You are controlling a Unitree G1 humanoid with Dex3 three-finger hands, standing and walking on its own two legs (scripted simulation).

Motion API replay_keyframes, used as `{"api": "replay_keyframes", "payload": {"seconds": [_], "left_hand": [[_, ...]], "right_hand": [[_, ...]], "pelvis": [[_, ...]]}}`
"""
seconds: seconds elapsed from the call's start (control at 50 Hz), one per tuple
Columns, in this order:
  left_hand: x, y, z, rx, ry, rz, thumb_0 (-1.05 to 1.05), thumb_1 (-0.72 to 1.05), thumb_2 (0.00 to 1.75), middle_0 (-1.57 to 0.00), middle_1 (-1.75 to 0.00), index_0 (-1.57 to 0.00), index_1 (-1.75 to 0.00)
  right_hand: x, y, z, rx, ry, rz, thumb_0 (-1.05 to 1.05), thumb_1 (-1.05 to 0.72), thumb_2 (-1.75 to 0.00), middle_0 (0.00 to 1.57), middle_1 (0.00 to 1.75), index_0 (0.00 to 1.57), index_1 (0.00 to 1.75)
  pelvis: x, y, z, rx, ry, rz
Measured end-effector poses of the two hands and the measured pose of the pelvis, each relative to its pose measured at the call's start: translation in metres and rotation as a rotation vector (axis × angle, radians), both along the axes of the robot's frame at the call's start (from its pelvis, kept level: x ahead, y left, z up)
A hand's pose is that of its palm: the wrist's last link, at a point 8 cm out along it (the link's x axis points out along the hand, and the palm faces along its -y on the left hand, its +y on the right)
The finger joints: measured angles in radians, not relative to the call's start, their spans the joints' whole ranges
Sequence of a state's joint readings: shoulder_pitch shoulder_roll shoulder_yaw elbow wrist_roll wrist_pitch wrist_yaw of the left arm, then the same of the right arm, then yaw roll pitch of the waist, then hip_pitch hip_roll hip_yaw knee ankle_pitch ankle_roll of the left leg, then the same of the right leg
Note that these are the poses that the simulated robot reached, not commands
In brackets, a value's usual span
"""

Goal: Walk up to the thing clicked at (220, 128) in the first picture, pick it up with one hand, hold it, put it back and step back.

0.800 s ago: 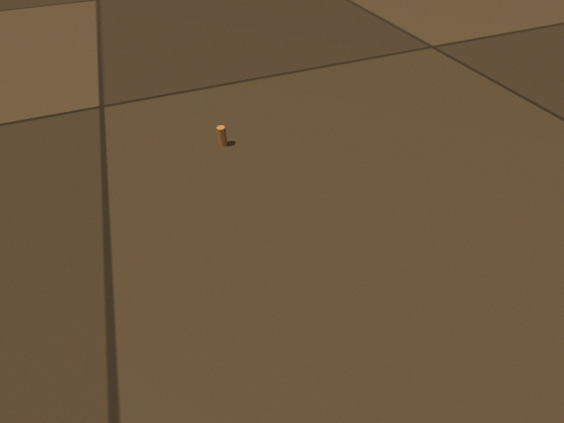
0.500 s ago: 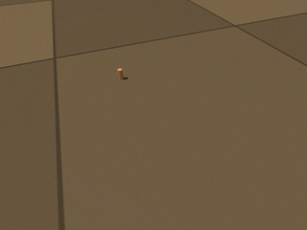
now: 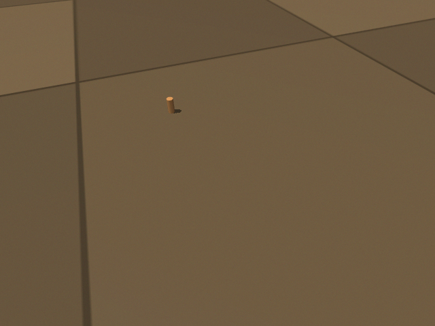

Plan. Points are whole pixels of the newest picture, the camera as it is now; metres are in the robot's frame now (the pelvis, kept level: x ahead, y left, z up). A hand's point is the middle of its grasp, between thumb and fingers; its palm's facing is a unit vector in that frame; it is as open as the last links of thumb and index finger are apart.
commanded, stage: stand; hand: left
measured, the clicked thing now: (170, 105) +1.85 +0.38 -0.72
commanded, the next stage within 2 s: walk up in 0.32 s
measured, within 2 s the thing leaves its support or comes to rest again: neither
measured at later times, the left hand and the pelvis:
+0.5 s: hand out of the picture +0.07 +0.30 -0.15, palm faces -0.17 -0.89 -0.42, open 7.4 cm; pelvis +0.01 +0.03 -0.01, yaw -8 degrees
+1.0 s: hand (113, 204) +0.50 +0.32 -0.16, palm faces -0.44 -0.75 -0.49, open 7.4 cm; pelvis +0.23 +0.12 -0.05, yaw -28 degrees
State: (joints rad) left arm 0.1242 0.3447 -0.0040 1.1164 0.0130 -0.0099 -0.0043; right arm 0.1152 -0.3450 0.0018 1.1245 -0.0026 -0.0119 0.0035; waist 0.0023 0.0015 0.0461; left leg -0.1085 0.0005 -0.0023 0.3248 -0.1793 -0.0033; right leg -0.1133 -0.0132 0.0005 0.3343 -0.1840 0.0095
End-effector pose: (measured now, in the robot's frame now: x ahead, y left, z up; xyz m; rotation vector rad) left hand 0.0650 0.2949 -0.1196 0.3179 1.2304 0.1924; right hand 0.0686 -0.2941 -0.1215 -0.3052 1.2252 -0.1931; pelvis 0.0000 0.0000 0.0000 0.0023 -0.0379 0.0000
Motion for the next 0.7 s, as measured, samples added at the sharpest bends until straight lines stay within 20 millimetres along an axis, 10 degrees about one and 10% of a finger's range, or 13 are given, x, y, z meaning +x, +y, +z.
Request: {"api": "replay_keyframes", "payload": {"seconds": [0.34, 0.46, 0.7], "left_hand": [[-0.001, 0.002, 0.001, -0.002, -0.002, -0.002, 0.01, 0.91, 0.89, -0.20, -0.30, -0.20, -0.30], [-0.004, 0.032, 0.005, 0.064, 0.094, -0.093, 0.01, 0.91, 0.89, -0.21, -0.30, -0.20, -0.30], [0.123, 0.133, 0.022, 0.185, 0.055, -0.253, 0.01, 0.91, 0.89, -0.20, -0.30, -0.20, -0.30]], "right_hand": [[0.000, 0.000, 0.000, 0.010, -0.006, 0.000, 0.01, -0.90, -0.90, 0.21, 0.30, 0.20, 0.30], [0.012, -0.017, 0.001, 0.016, -0.147, -0.058, 0.01, -0.90, -0.90, 0.21, 0.30, 0.21, 0.30], [0.013, 0.043, 0.015, -0.041, -0.156, -0.198, 0.01, -0.91, -0.90, 0.20, 0.30, 0.20, 0.30]], "pelvis": [[0.000, 0.001, 0.000, 0.004, 0.006, -0.009], [0.008, 0.020, -0.013, -0.011, 0.059, -0.119], [0.075, 0.098, -0.014, 0.006, 0.088, -0.271]]}}
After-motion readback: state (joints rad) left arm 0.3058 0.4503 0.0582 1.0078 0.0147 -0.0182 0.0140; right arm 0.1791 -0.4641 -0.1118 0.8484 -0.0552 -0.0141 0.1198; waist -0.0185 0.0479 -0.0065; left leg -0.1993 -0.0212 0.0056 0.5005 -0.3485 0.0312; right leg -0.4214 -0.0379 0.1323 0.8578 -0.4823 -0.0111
